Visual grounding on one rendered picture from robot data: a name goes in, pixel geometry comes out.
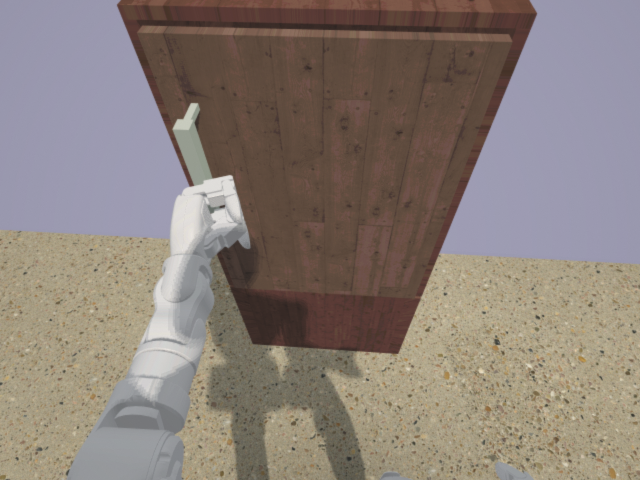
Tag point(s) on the robot left upper arm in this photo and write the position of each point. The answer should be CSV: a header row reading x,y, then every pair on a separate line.
x,y
130,454

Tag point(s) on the left robot hand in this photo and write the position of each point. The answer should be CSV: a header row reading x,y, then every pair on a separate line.
x,y
191,219

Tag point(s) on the cupboard door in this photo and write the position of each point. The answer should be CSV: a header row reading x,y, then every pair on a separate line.
x,y
346,147

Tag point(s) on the handle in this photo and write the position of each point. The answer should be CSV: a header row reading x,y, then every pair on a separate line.
x,y
191,148

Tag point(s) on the robot left forearm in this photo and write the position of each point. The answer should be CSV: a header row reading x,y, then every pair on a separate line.
x,y
155,392

